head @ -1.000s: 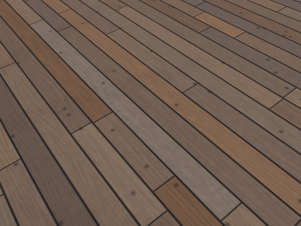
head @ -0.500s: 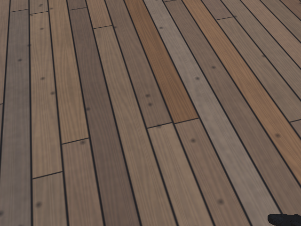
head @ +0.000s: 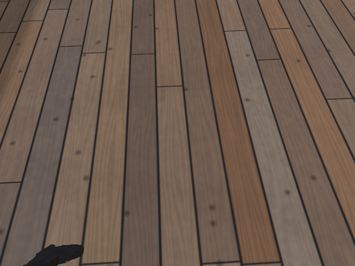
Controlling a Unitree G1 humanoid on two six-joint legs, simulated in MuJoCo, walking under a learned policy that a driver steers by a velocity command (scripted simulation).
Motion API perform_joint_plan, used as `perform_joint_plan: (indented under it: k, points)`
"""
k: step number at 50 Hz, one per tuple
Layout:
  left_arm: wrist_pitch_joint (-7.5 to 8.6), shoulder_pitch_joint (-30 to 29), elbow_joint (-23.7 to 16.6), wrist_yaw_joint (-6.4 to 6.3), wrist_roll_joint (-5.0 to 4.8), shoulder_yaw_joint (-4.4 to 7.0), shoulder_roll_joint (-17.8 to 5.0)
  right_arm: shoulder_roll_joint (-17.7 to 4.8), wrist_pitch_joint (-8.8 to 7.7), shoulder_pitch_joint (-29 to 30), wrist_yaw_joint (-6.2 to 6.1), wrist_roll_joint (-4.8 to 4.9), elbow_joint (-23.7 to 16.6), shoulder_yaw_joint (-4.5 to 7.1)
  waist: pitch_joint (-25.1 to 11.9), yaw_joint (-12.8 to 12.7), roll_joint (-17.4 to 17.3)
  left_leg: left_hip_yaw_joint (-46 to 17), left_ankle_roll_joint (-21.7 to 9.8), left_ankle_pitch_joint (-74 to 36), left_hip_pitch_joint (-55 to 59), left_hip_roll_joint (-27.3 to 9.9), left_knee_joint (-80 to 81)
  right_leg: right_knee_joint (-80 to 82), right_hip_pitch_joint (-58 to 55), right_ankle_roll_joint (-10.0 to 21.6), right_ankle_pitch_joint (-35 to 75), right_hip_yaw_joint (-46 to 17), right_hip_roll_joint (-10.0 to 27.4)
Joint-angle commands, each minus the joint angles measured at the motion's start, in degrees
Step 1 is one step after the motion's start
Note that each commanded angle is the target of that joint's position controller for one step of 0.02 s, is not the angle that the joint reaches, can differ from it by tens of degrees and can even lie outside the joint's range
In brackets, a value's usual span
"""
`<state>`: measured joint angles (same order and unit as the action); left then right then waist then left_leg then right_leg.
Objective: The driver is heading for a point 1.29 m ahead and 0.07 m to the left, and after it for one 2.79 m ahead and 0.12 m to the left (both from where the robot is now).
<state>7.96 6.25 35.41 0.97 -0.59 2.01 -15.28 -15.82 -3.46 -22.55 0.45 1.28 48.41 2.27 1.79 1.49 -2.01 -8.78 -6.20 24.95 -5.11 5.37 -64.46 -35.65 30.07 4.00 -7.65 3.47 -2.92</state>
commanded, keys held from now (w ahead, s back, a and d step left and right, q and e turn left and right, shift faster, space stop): w+shift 0.42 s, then shift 0.40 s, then w+shift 0.18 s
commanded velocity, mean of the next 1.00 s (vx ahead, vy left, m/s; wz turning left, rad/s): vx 0.69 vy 0.00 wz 0.04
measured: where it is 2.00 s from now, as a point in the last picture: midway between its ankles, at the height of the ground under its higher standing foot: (141, 91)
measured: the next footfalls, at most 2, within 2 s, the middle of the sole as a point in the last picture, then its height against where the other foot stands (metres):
left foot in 0.44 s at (151, 221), level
right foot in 0.86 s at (198, 162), level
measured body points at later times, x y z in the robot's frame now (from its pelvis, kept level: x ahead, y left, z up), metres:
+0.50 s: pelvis +0.47 +0.03 +0.00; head +0.50 +0.03 +0.45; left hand +0.43 +0.29 -0.14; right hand +0.70 -0.20 -0.07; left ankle +0.60 +0.12 -0.71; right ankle +0.19 -0.10 -0.60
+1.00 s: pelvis +0.77 +0.01 +0.02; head +0.78 +0.00 +0.47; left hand +0.90 +0.27 -0.08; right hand +0.86 -0.26 -0.11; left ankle +0.69 +0.13 -0.63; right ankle +0.86 -0.08 -0.71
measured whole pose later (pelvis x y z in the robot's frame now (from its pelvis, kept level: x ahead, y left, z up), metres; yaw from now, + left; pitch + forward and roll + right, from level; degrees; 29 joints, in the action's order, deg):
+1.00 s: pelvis +0.77 +0.01 +0.02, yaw +1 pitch +1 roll +1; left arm 4.2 11.8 43.7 1.3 0.3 1.7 -14.8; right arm -16.3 -3.6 -14.5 0.7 0.9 50.2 1.8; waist -0.5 -0.1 -0.4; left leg 0.0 -4.1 23.8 -23.6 0.6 -64.7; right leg -29.8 24.1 4.1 -7.6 -1.3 -2.9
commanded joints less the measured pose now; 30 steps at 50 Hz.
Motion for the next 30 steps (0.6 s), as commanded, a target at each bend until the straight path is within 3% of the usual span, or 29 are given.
perform_joint_plan:
  k: [1,2,3,4,6,8,11,14,17,19,20,21,22,23,24,25,26,27,28,29,30]
  points:
    - [-0.78,20.1,3.2,-0.07,1.19,2.75,-6.1,-5.3,-3.13,9.8,0.63,1.38,-9.3,-0.43,-8.1,-9.3,3.3,0.1,-1.3,-4.8,-38.5,-5.9,-18.1,20.5,-42.4,9.7,-23.1,-38.3,19.2]
    - [-0.64,18.0,3.7,0.51,1.67,2.48,-5.6,-3.7,-3.55,12.8,0.87,0.37,-10.2,-0.48,-3.0,-6.7,-0.8,0.9,-1.4,-6.6,-37.9,-7.3,-14.1,21.8,-34.3,9.5,-16.9,-33.2,16.8]
    - [-0.27,16.1,4.0,0.79,2.23,1.82,-3.9,-2.7,-3.33,11.1,1.13,0.46,-10.2,-0.42,-2.2,-3.3,1.1,0.3,-1.3,-8.5,-35.2,-9.6,-11.3,23.2,-29.2,9.4,-14.9,-29.8,15.1]
    - [-0.17,14.5,4.3,1.26,1.67,1.39,-2.6,-2.2,-2.7,9.5,1.13,0.66,-9.4,-0.47,-1.2,-1.6,2.9,0.9,-0.8,-9.0,-34.2,-10.6,-9.2,24.6,-26.4,9.5,-13.4,-27.2,14.0]
    - [0.06,14.0,5.2,1.59,0.05,1.19,-2.5,-1.3,-1.72,8.6,0.87,0.28,-8.9,-0.77,1.2,0.4,3.6,2.1,0.5,-9.7,-35.3,-12.7,-5.2,26.8,-21.5,9.7,-11.2,-23.7,13.4]
    - [0.36,15.0,6.1,1.01,0.03,1.68,-5.2,-1.0,-1.65,13.2,0.65,-0.7,-10.6,-1.3,4.6,-0.2,2.8,3.3,2.4,-16.5,-39.9,-14.0,0.7,29.4,-19.1,10.2,-5.9,-20.3,13.2]
    - [0.58,18.3,7.5,-0.04,-0.08,1.48,-5.4,-1.2,-2.69,22.3,1.05,-1.42,-13.1,-1.59,6.3,-3.3,2.7,7.2,4.1,-31.6,-36.4,-12.6,15.3,31.5,-16.2,8.1,4.2,-11.4,9.8]
    - [0.43,24.0,10.1,-0.49,-1.02,1.19,-6.0,-0.6,-3.62,29.4,2.18,-0.62,-15.2,-1.67,7.1,-6.1,2.6,9.7,3.7,-41.5,-28.3,-9.4,28.0,34.9,-18.2,6.8,6.9,-8.1,10.4]
    - [-1.22,26.1,12.3,-0.68,-0.98,1.06,-7.0,-2.1,-4.07,33.7,3.27,0.24,-17.5,-0.79,7.5,-6.3,4.8,11.3,2.3,-36.9,-30.1,-6.6,35.7,31.3,-31.0,5.3,19.9,-6.3,12.9]
    - [-2.43,26.3,13.5,-1.15,0.17,1.32,-9.0,-4.7,-4.02,31.1,3.36,0.43,-18.1,0.53,2.9,-3.2,9.3,13.6,0.5,-29.0,-26.3,-2.8,35.2,22.9,-39.1,4.1,45.7,-6.0,15.0]
    - [-3.22,26.1,14.1,-1.48,1.16,1.48,-10.1,-6.8,-3.51,25.6,2.93,0.86,-17.5,1.56,-1.5,0.7,12.3,14.1,-0.9,-24.3,-20.8,-1.4,33.5,14.9,-41.6,3.7,58.6,-5.9,15.8]
    - [-4.2,23.5,14.1,-1.79,1.89,1.7,-11.2,-8.9,-2.78,13.9,2.08,1.34,-14.7,2.78,-7.7,7.4,13.7,14.2,-2.5,-24.0,-8.5,-1.3,33.7,1.9,-39.3,2.6,66.2,-4.5,15.6]
    - [-4.62,20.6,12.3,-2.36,2.31,1.24,-10.1,-11.2,-2.01,-1.0,1.21,0.26,-10.7,3.4,-16.0,13.6,11.1,5.8,-4.5,-24.7,14.0,-9.1,29.4,-17.5,-23.9,0.9,53.9,-4.6,13.8]
    - [-3.12,31.6,11.0,-1.07,1.57,-1.83,2.3,-16.9,-2.89,-5.0,1.71,-2.27,-9.1,4.49,-28.1,4.3,-12.7,-28.2,-16.7,-16.1,40.6,-27.1,31.7,-45.0,3.4,-3.2,-7.9,-8.5,-0.2]
    - [-1.25,29.5,12.9,-0.84,-0.92,-1.31,-2.9,-10.4,-2.87,-7.9,1.71,-2.04,-7.2,3.53,-35.3,8.3,-12.1,-39.8,-17.0,-17.6,42.0,-27.6,41.7,-52.0,7.7,-2.5,-20.9,-15.7,-1.8]
    - [-0.51,19.1,9.4,-1.0,-2.91,0.17,-7.1,-7.8,-2.48,-2.5,1.23,-2.19,-7.1,2.63,-21.9,7.6,-10.1,-26.8,-13.4,-29.5,32.8,-24.9,41.4,-52.0,12.0,-2.5,-20.4,-13.9,1.8]
    - [0.01,13.3,7.1,-1.23,-2.26,-0.18,-7.3,-6.4,-2.53,3.1,1.22,-2.08,-7.5,2.1,-14.3,5.1,-1.3,-17.3,-11.6,-43.0,19.6,-23.2,41.8,-47.9,9.8,-2.4,-18.3,-12.1,4.5]
    - [-0.16,10.2,6.8,-1.38,-1.05,0.15,-6.7,-5.2,-2.82,6.8,1.35,-2.31,-7.4,1.71,-7.6,2.4,2.9,-10.8,-10.3,-51.0,8.1,-20.8,43.3,-43.9,8.3,-3.0,-17.4,-9.9,5.8]
    - [-0.85,10.7,6.5,-1.15,-0.34,0.49,-6.2,-3.3,-3.27,7.9,1.45,-3.06,-6.8,0.98,-5.9,-0.4,2.2,-6.7,-9.3,-55.5,0.9,-19.2,45.5,-40.7,4.4,-3.1,-16.3,-9.3,7.4]
    - [-1.75,13.0,6.8,-1.02,-0.36,0.29,-4.3,-2.6,-3.5,8.8,1.6,-3.04,-6.1,0.66,-5.8,-2.7,0.7,-5.0,-9.5,-57.0,-2.4,-18.9,47.2,-37.7,2.0,-3.5,-15.7,-9.2,8.0]
    - [-2.53,14.4,7.1,-1.11,-0.18,-0.06,-2.8,-3.0,-3.84,9.7,1.62,-2.23,-5.4,0.72,-5.3,-4.0,0.3,-2.9,-9.7,-58.2,-5.7,-18.5,48.9,-33.2,0.2,-4.1,-15.1,-8.9,8.8]
Keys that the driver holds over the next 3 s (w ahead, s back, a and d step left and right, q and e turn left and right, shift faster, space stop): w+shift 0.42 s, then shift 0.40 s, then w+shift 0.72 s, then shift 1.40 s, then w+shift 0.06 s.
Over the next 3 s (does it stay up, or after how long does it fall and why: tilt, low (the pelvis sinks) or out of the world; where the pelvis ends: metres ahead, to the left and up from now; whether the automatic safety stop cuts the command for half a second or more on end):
stays up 1.44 0.22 0.03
